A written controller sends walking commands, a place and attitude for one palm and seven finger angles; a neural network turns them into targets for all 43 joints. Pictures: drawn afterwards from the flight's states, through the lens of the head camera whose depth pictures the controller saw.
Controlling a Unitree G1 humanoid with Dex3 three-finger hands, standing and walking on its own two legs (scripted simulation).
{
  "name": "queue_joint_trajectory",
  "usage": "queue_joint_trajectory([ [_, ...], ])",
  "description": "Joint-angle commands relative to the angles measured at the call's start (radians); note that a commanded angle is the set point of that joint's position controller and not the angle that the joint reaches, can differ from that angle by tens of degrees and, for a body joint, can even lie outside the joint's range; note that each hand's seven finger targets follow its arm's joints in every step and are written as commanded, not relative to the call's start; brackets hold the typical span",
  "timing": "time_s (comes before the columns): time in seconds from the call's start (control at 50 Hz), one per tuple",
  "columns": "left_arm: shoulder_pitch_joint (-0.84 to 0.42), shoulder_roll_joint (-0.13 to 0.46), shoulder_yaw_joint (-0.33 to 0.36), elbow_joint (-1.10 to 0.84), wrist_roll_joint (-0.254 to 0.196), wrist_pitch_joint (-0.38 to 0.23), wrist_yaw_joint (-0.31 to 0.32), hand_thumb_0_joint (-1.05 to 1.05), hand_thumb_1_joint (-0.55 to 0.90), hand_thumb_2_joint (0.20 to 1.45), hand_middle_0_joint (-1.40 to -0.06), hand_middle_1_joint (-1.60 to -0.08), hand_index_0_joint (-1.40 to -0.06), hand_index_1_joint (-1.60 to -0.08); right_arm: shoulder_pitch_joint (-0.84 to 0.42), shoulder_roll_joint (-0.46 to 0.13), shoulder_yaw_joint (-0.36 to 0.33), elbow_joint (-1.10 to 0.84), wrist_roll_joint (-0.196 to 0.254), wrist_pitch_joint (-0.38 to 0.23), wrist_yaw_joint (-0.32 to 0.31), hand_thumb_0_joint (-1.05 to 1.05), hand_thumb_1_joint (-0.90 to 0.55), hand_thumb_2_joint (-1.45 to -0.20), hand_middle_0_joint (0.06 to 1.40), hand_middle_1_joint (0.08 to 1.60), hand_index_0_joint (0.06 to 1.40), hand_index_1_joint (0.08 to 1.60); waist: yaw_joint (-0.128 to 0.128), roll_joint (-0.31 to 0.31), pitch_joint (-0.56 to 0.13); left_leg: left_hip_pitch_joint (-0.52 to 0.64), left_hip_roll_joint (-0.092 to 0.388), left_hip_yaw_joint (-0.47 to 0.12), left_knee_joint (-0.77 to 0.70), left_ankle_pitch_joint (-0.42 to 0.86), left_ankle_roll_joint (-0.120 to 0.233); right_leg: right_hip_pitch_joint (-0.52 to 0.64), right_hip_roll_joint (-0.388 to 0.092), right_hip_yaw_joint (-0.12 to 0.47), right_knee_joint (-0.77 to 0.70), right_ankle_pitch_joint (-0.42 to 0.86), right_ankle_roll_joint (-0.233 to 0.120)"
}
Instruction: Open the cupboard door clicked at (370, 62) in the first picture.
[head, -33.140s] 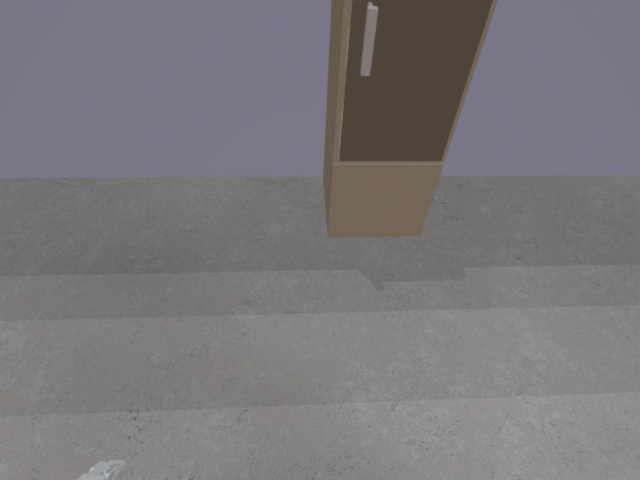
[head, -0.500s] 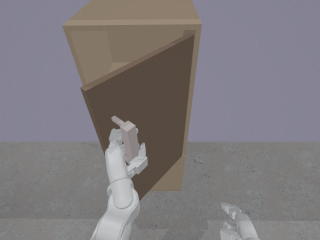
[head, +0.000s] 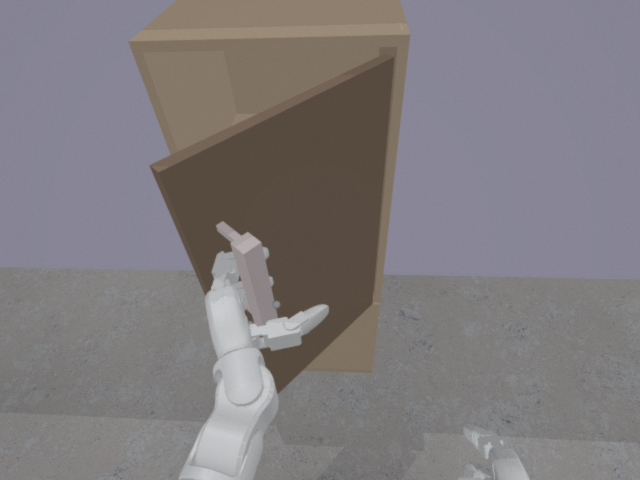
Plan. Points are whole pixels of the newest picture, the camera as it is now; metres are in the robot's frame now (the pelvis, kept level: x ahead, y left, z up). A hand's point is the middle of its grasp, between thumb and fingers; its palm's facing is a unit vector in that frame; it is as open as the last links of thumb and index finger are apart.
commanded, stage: open thumb and fingers to let go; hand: left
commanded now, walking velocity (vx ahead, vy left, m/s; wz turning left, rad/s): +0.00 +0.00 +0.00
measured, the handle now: (247, 279) +0.34 +0.11 +0.09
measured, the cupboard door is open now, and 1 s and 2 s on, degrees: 49 51 51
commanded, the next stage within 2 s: slide the hand sideways off the handle in 0.36 s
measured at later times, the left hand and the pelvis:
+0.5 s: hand (274, 307) +0.30 +0.07 +0.09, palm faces +0.28 -0.96 -0.03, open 15.0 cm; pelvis -0.01 +0.03 +0.00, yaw -1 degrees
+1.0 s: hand (252, 355) +0.24 +0.09 +0.09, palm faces -0.08 -1.00 -0.01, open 16.3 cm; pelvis -0.03 +0.04 +0.00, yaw -2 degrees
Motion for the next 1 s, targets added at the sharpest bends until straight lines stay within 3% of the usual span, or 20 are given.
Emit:
queue_joint_trajectory([
  [0.0, -0.252, -0.040, 0.003, -0.229, 0.017, -0.075, 0.007, 0.000, -0.500, 0.300, -0.283, -1.100, -0.283, -1.100, -0.133, -0.071, -0.029, -0.169, -0.001, -0.051, -0.010, 0.000, -0.900, -0.900, 0.200, 0.300, 0.200, 0.300, 0.003, -0.161, -0.172, 0.135, -0.026, -0.006, 0.012, 0.197, 0.044, -0.011, -0.100, 0.141, -0.152, 0.620, 0.111],
  [0.02, -0.231, -0.040, 0.005, -0.231, 0.015, -0.073, 0.008, 0.000, -0.500, 0.300, -0.275, -1.050, -0.275, -1.050, -0.136, -0.072, -0.029, -0.174, -0.001, -0.050, -0.010, 0.000, -0.900, -0.900, 0.200, 0.300, 0.200, 0.300, 0.010, -0.143, -0.181, 0.138, -0.026, -0.003, 0.012, 0.201, 0.043, -0.009, -0.098, 0.138, -0.149, 0.625, 0.109],
  [0.04, -0.235, -0.035, 0.003, -0.218, 0.018, -0.071, 0.008, 0.000, -0.500, 0.300, -0.267, -1.000, -0.267, -1.000, -0.131, -0.072, -0.028, -0.170, -0.001, -0.048, -0.011, 0.000, -0.900, -0.900, 0.200, 0.300, 0.200, 0.300, 0.003, -0.176, -0.169, 0.132, -0.025, -0.007, 0.012, 0.199, 0.045, -0.011, -0.097, 0.135, -0.152, 0.620, 0.110],
  [0.06, -0.248, -0.045, -0.004, -0.227, 0.020, -0.072, 0.010, 0.000, -0.500, 0.300, -0.258, -0.950, -0.258, -0.950, -0.138, -0.071, -0.028, -0.170, 0.001, -0.046, -0.011, 0.000, -0.900, -0.900, 0.200, 0.300, 0.200, 0.300, 0.002, -0.146, -0.169, 0.141, -0.024, -0.005, 0.010, 0.203, 0.045, -0.020, -0.095, 0.131, -0.146, 0.616, 0.106],
  [0.22, -0.274, -0.083, -0.037, -0.224, 0.034, -0.055, 0.041, 0.000, -0.500, 0.300, -0.192, -0.550, -0.192, -0.550, -0.144, -0.069, -0.029, -0.179, 0.002, -0.050, -0.003, 0.000, -0.900, -0.900, 0.200, 0.300, 0.200, 0.300, 0.003, -0.105, -0.183, 0.162, -0.014, -0.001, 0.014, 0.202, 0.043, -0.064, -0.066, 0.090, -0.123, 0.512, 0.085],
  [0.32, -0.323, -0.096, -0.042, -0.201, 0.034, -0.043, 0.057, 0.000, -0.500, 0.300, -0.150, -0.300, -0.150, -0.300, -0.149, -0.068, -0.026, -0.174, 0.000, -0.050, 0.000, 0.000, -0.900, -0.900, 0.200, 0.300, 0.200, 0.300, -0.001, -0.119, -0.185, 0.161, -0.009, -0.007, 0.014, 0.188, 0.042, -0.089, -0.052, 0.073, -0.116, 0.438, 0.076],
  [0.36, -0.291, -0.093, -0.032, -0.196, 0.029, -0.035, 0.058, 0.000, -0.500, 0.300, -0.150, -0.300, -0.150, -0.300, -0.156, -0.066, -0.026, -0.177, 0.001, -0.049, 0.001, 0.000, -0.900, -0.900, 0.200, 0.300, 0.200, 0.300, 0.008, -0.120, -0.183, 0.157, -0.008, -0.006, 0.011, 0.190, 0.041, -0.082, -0.051, 0.073, -0.118, 0.436, 0.074],
  [0.44, -0.318, -0.130, -0.064, -0.177, 0.037, -0.023, 0.065, 0.000, -0.500, 0.300, -0.150, -0.300, -0.150, -0.300, -0.157, -0.063, -0.024, -0.171, 0.000, -0.055, 0.009, 0.000, -0.900, -0.900, 0.200, 0.300, 0.200, 0.300, 0.000, -0.103, -0.152, 0.155, -0.001, -0.012, 0.015, 0.176, 0.039, -0.120, -0.038, 0.052, -0.113, 0.354, 0.060],
  [0.46, -0.307, -0.028, -0.259, -0.178, 0.109, -0.077, -0.155, 0.000, -0.500, 0.300, -0.150, -0.300, -0.150, -0.300, -0.079, -0.108, -0.020, -0.150, 0.005, -0.035, 0.023, 0.000, -0.900, -0.900, 0.200, 0.300, 0.200, 0.300, -0.086, -0.172, -0.100, 0.164, -0.017, -0.023, -0.013, 0.216, 0.057, -0.145, -0.035, 0.093, -0.091, 0.443, 0.068],
  [0.48, -0.339, 0.057, -0.165, -0.242, 0.062, -0.135, -0.273, 0.000, -0.500, 0.300, -0.150, -0.300, -0.150, -0.300, -0.076, -0.099, -0.030, -0.192, 0.017, -0.036, 0.013, 0.000, -0.900, -0.900, 0.200, 0.300, 0.200, 0.300, -0.047, -0.144, -0.178, 0.169, -0.016, -0.016, -0.004, 0.240, 0.064, -0.106, -0.037, 0.098, -0.074, 0.501, 0.067],
  [0.5, -0.350, 0.109, -0.139, -0.254, 0.044, -0.172, -0.346, 0.000, -0.500, 0.300, -0.150, -0.300, -0.150, -0.300, -0.078, -0.103, -0.026, -0.200, 0.019, -0.036, 0.000, 0.000, -0.900, -0.900, 0.200, 0.300, 0.200, 0.300, -0.035, -0.107, -0.227, 0.182, -0.023, -0.010, 0.001, 0.252, 0.068, -0.073, -0.044, 0.110, -0.064, 0.552, 0.067],
  [0.54, -0.361, 0.134, -0.139, -0.264, -0.011, -0.213, -0.480, 0.000, -0.500, 0.300, -0.150, -0.300, -0.150, -0.300, -0.066, -0.103, -0.016, -0.214, 0.030, -0.044, -0.012, 0.000, -0.900, -0.900, 0.200, 0.300, 0.200, 0.300, -0.043, -0.031, -0.254, 0.217, -0.027, -0.004, 0.004, 0.242, 0.069, -0.072, -0.045, 0.104, -0.067, 0.536, 0.062],
  [0.58, -0.334, 0.095, -0.115, -0.227, -0.096, -0.217, -0.538, 0.000, -0.500, 0.300, -0.150, -0.300, -0.150, -0.300, -0.087, -0.090, -0.005, -0.232, 0.049, -0.066, -0.022, 0.000, -0.900, -0.900, 0.200, 0.300, 0.200, 0.300, -0.034, -0.029, -0.215, 0.228, -0.018, -0.007, -0.008, 0.182, 0.063, -0.102, -0.029, 0.082, -0.094, 0.423, 0.058],
  [0.62, -0.301, 0.056, -0.076, -0.190, -0.174, -0.195, -0.525, 0.000, -0.500, 0.300, -0.150, -0.300, -0.150, -0.300, -0.111, -0.090, 0.002, -0.239, 0.061, -0.091, -0.026, 0.000, -0.900, -0.900, 0.200, 0.300, 0.200, 0.300, -0.021, -0.066, -0.147, 0.204, -0.011, -0.019, -0.036, 0.092, 0.053, -0.129, -0.015, 0.061, -0.130, 0.286, 0.060],
  [0.66, -0.266, 0.066, -0.024, -0.168, -0.203, -0.176, -0.481, 0.000, -0.500, 0.300, -0.150, -0.300, -0.150, -0.300, -0.128, -0.097, 0.003, -0.238, 0.064, -0.108, -0.026, 0.000, -0.900, -0.900, 0.200, 0.300, 0.200, 0.300, -0.006, -0.125, -0.108, 0.184, -0.006, -0.025, -0.061, 0.039, 0.049, -0.135, -0.012, 0.054, -0.155, 0.196, 0.063],
  [0.74, -0.182, 0.097, -0.012, -0.226, -0.133, -0.187, -0.398, 0.000, -0.500, 0.300, -0.150, -0.300, -0.150, -0.300, -0.106, -0.103, -0.006, -0.249, 0.051, -0.125, -0.002, 0.000, -0.900, -0.900, 0.200, 0.300, 0.200, 0.300, 0.017, -0.136, -0.113, 0.175, -0.003, -0.017, -0.072, 0.055, 0.051, -0.128, -0.014, 0.056, -0.140, 0.191, 0.063],
  [0.8, -0.145, 0.112, -0.037, -0.261, -0.051, -0.207, -0.374, 0.000, -0.500, 0.300, -0.150, -0.300, -0.150, -0.300, -0.092, -0.098, -0.010, -0.259, 0.044, -0.123, 0.017, 0.000, -0.900, -0.900, 0.200, 0.300, 0.200, 0.300, 0.011, -0.070, -0.100, 0.173, 0.002, -0.009, -0.062, 0.063, 0.052, -0.158, -0.015, 0.061, -0.117, 0.194, 0.056],
  [0.84, -0.152, 0.137, -0.036, -0.281, -0.037, -0.211, -0.378, 0.000, -0.500, 0.300, -0.150, -0.300, -0.150, -0.300, -0.090, -0.102, -0.010, -0.263, 0.044, -0.118, 0.019, 0.000, -0.900, -0.900, 0.200, 0.300, 0.200, 0.300, 0.004, -0.069, -0.091, 0.161, 0.001, -0.011, -0.064, 0.031, 0.054, -0.159, -0.016, 0.067, -0.126, 0.159, 0.054],
  [0.9, -0.142, 0.168, 0.001, -0.298, -0.067, -0.200, -0.400, 0.000, -0.500, 0.300, -0.150, -0.300, -0.150, -0.300, -0.112, -0.100, -0.005, -0.272, 0.048, -0.113, 0.004, 0.000, -0.900, -0.900, 0.200, 0.300, 0.200, 0.300, 0.006, -0.058, -0.083, 0.161, -0.004, 0.001, -0.065, 0.001, 0.055, -0.150, -0.019, 0.083, -0.156, 0.125, 0.057],
  [0.98, -0.133, 0.145, -0.008, -0.333, -0.115, -0.186, -0.426, 0.000, -0.500, 0.300, -0.150, -0.300, -0.150, -0.300, -0.125, -0.097, 0.004, -0.275, 0.052, -0.124, -0.011, 0.000, -0.900, -0.900, 0.200, 0.300, 0.200, 0.300, -0.002, -0.067, -0.073, 0.172, -0.005, -0.004, -0.071, -0.012, 0.055, -0.146, -0.017, 0.081, -0.172, 0.112, 0.062],
])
